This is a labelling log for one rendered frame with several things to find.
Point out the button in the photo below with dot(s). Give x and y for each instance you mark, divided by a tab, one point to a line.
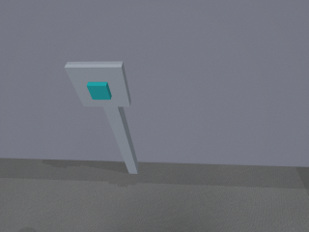
99	90

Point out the panel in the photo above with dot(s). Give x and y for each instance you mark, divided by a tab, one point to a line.
112	72

